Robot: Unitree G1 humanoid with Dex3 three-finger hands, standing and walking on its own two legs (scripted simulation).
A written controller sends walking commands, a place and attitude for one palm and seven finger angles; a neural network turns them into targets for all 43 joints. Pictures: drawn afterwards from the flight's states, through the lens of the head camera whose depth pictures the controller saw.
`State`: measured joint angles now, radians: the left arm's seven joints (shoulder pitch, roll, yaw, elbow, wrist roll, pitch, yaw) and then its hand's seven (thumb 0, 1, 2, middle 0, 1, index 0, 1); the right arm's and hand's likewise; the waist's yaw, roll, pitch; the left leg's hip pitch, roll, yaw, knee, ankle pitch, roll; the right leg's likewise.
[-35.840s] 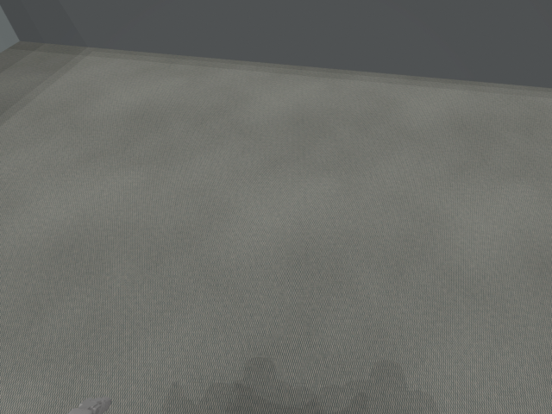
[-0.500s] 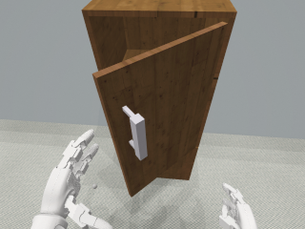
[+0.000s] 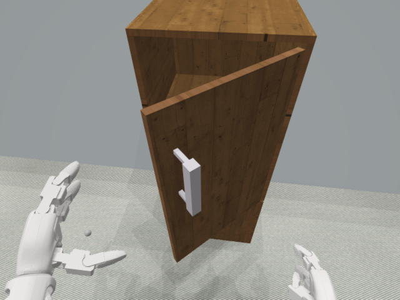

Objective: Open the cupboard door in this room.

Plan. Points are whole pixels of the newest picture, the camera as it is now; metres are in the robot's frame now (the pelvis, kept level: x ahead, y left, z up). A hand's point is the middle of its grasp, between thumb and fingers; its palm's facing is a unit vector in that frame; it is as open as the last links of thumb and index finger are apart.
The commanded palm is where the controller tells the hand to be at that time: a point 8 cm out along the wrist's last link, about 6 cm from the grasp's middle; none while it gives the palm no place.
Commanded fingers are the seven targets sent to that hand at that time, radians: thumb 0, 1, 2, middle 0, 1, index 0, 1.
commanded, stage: draw the hand back to the body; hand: left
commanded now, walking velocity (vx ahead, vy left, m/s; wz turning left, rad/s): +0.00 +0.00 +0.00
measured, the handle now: (186, 182) +0.32 +0.07 +0.09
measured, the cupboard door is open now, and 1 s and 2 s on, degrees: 44 44 44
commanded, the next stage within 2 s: step back with the hand held close in 0.84 s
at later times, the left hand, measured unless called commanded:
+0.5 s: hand (42, 204) +0.20 +0.26 +0.17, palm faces +0.46 -0.80 -0.39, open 8.7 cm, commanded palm +0.15 +0.30 +0.18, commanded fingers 0.00 0.90 0.90 -0.20 -0.30 -0.20 -0.30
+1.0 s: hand (45, 207) +0.20 +0.26 +0.17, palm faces +0.45 -0.80 -0.39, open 7.4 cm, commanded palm +0.15 +0.29 +0.19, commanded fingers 0.00 0.90 0.90 -0.20 -0.30 -0.20 -0.30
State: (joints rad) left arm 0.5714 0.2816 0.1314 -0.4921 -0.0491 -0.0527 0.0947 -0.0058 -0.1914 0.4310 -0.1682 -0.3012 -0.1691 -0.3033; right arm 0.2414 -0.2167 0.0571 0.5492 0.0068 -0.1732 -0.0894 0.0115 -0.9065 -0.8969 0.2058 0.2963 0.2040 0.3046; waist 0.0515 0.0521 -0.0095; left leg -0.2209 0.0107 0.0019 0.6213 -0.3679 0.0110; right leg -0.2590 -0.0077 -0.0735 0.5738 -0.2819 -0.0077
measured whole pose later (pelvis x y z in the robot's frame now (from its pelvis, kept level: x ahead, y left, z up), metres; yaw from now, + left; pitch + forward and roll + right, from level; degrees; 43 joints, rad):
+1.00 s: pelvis +0.00 +0.00 +0.02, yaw -1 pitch -5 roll -1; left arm 0.45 0.32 0.33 -0.37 -0.05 -0.11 0.12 0.02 0.89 0.90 -0.21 -0.30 -0.21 -0.30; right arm 0.18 -0.22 0.02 0.65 0.00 -0.12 -0.07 0.01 -0.91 -0.90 0.21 0.30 0.20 0.30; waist 0.07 0.06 0.04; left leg -0.06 0.01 0.03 0.41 -0.27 0.01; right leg -0.11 0.00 -0.05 0.37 -0.18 -0.01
